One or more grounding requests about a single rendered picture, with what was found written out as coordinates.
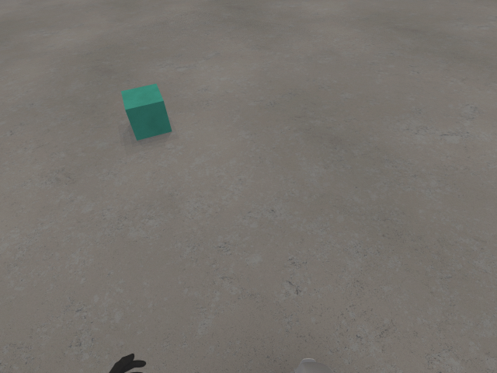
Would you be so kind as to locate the carton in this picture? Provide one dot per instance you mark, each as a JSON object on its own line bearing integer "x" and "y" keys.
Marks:
{"x": 146, "y": 111}

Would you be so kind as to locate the right robot shin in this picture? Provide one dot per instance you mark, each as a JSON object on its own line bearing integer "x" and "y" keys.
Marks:
{"x": 307, "y": 360}

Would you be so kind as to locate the left robot hand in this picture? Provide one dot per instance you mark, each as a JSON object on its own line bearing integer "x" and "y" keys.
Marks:
{"x": 126, "y": 363}

